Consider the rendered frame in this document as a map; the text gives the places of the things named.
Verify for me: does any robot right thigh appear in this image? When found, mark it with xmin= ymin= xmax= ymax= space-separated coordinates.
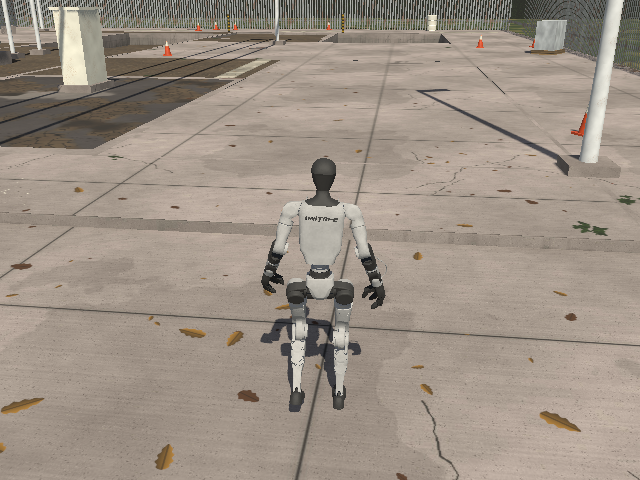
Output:
xmin=332 ymin=279 xmax=354 ymax=349

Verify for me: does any right robot forearm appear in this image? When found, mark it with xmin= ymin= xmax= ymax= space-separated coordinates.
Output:
xmin=361 ymin=243 xmax=383 ymax=287

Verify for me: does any robot left hand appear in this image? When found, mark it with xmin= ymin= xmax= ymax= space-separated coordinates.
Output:
xmin=261 ymin=273 xmax=284 ymax=293

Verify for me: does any right robot foot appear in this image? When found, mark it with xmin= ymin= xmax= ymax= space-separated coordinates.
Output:
xmin=332 ymin=384 xmax=346 ymax=410

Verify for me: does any left robot upper arm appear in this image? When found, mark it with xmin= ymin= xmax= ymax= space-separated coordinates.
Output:
xmin=272 ymin=201 xmax=302 ymax=255

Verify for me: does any left robot forearm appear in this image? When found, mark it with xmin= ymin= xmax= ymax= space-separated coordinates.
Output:
xmin=264 ymin=239 xmax=283 ymax=277

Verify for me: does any robot right hand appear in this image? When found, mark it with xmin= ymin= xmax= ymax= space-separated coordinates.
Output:
xmin=362 ymin=283 xmax=386 ymax=309

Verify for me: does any right robot upper arm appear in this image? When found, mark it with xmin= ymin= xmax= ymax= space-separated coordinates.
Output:
xmin=343 ymin=202 xmax=371 ymax=259

